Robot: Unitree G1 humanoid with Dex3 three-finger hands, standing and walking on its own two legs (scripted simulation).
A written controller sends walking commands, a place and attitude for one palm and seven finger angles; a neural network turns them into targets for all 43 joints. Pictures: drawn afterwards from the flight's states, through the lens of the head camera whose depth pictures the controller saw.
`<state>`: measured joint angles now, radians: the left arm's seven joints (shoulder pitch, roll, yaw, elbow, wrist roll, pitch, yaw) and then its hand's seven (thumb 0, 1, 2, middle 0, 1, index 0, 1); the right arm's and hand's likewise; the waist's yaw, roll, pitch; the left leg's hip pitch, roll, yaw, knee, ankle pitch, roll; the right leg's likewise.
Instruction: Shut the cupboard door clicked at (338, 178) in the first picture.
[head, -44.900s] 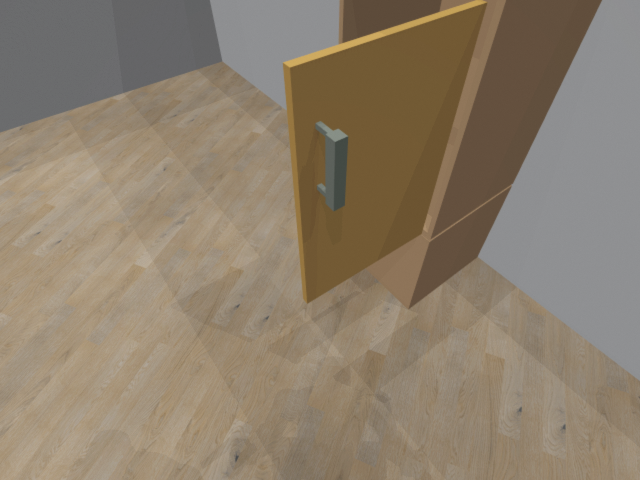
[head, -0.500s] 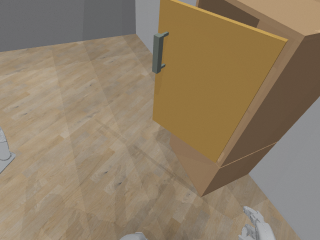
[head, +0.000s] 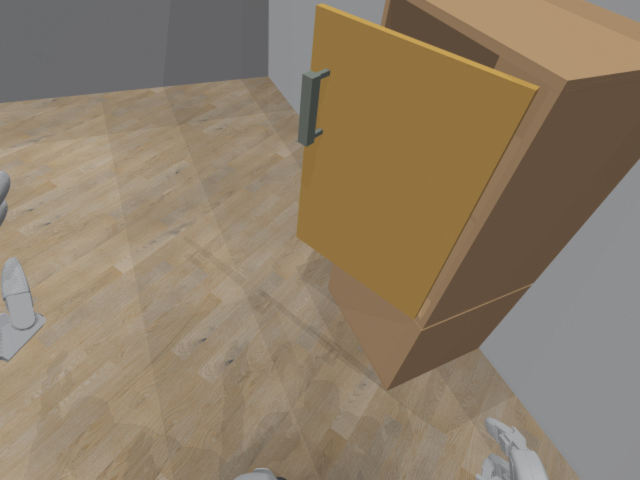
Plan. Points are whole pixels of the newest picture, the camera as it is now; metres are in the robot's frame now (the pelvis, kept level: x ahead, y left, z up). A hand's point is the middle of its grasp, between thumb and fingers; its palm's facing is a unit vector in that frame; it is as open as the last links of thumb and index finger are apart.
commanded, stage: step back with the hand held close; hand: left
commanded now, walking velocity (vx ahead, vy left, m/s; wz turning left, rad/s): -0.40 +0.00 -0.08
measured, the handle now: (315, 107) +0.76 +0.05 +0.09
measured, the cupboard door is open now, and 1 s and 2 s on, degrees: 25 25 25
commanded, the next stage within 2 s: stop stepping back and stand still in 0.26 s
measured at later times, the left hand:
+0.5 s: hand out of the picture +0.11 +0.31 +0.19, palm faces +0.39 -0.88 -0.27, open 7.4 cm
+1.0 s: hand out of the picture +0.00 +0.41 +0.18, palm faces +0.35 -0.86 -0.37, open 7.4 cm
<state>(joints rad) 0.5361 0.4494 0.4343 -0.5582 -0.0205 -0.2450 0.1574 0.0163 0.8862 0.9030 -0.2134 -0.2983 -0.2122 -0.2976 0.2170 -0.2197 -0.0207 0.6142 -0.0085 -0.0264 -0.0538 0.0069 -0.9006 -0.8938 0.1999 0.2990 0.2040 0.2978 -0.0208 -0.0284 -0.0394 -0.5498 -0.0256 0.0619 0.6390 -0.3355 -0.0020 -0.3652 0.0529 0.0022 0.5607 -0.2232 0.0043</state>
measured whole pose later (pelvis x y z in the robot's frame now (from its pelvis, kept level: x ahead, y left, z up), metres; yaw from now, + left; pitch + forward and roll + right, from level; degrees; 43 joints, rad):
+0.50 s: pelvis -0.11 +0.06 -0.01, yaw -6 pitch -1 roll -5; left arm 0.41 0.44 0.40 -0.56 -0.06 -0.19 0.13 0.02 0.89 0.90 -0.21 -0.30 -0.21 -0.30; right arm 0.18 -0.16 0.04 0.66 0.00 -0.08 -0.04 0.01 -0.90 -0.89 0.20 0.30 0.21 0.30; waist 0.04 -0.03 -0.08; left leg -0.52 -0.02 0.00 0.65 -0.14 0.00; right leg -0.12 0.04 0.00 0.62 -0.48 0.01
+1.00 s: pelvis -0.25 +0.16 +0.00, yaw -7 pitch -3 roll -1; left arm 0.47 0.44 0.45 -0.46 -0.04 -0.15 0.16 0.02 0.89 0.90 -0.20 -0.30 -0.20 -0.30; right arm 0.26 -0.18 -0.02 0.65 0.00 -0.04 -0.06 0.01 -0.90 -0.89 0.20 0.30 0.20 0.30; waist -0.08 -0.08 -0.04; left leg -0.30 0.05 0.07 0.64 -0.29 0.01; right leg -0.49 0.00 -0.02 1.02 -0.39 -0.02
